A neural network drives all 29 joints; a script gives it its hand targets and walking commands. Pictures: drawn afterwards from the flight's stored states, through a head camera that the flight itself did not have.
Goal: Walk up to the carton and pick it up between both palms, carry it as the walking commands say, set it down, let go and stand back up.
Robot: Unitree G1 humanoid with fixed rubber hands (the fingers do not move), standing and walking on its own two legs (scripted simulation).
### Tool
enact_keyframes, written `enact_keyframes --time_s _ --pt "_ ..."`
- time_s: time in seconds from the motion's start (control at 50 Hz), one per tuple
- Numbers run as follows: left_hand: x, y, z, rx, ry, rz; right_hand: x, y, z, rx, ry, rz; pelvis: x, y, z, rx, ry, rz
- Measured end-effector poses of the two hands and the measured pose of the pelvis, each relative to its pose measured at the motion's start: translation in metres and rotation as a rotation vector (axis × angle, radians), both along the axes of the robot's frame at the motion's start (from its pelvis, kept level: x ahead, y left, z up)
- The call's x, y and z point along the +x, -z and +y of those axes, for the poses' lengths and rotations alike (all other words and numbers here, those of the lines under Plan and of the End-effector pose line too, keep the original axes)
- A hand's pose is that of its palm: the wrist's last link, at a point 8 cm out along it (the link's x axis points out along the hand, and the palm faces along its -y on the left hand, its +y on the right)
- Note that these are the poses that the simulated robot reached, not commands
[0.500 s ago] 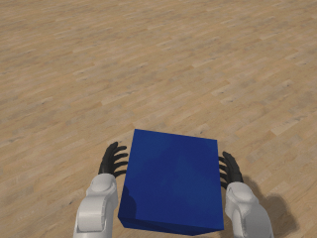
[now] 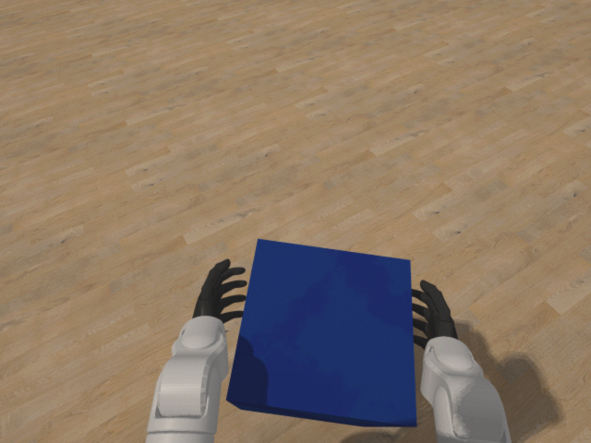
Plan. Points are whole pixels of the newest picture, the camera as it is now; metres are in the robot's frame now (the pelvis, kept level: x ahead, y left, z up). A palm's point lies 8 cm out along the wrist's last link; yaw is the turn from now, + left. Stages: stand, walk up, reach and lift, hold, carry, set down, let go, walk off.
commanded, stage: carry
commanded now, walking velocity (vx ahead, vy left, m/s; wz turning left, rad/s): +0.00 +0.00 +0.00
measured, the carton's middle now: (316, 343) +0.29 -0.01 -0.07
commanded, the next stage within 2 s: none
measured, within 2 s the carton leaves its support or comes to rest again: neither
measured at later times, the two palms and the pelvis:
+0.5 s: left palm (201, 184) +0.53 +0.16 +0.05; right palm (376, 193) +0.50 -0.13 +0.03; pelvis +0.24 +0.03 +0.02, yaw +0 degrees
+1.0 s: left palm (190, 128) +0.72 +0.22 +0.03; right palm (332, 123) +0.71 -0.08 +0.02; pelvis +0.44 +0.07 +0.01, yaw -2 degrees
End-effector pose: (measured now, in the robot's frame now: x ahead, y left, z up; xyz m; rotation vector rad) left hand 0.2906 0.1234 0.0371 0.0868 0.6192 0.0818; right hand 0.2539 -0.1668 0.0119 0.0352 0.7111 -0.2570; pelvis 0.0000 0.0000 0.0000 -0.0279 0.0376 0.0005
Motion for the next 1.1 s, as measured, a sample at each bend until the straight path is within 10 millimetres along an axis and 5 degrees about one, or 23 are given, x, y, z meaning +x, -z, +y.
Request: enact_keyframes --time_s 0.26,0.5,0.64,0.9,1.1 --pt "0.121 -0.003 0.049 -0.069 -0.139 0.020 0.173 -0.031 0.046 -0.134 -0.178 0.010 0.136 -0.015 0.012 0.021 -0.001 0.004" --pt "0.238 -0.012 0.039 0.021 -0.011 0.045 0.248 -0.016 0.038 -0.048 -0.065 0.042 0.237 -0.016 0.032 0.008 -0.006 0.007" --pt "0.283 -0.005 0.059 -0.016 -0.051 0.048 0.308 -0.027 0.056 -0.085 -0.104 0.047 0.288 -0.017 0.040 -0.007 0.004 0.020" --pt "0.381 0.012 0.084 -0.024 -0.093 0.072 0.413 -0.007 0.081 -0.085 -0.141 0.076 0.391 -0.008 0.056 -0.005 -0.016 0.018" --pt "0.487 -0.002 0.090 -0.022 -0.013 0.026 0.495 -0.012 0.088 -0.057 -0.043 0.043 0.482 -0.013 0.086 -0.027 0.067 0.024"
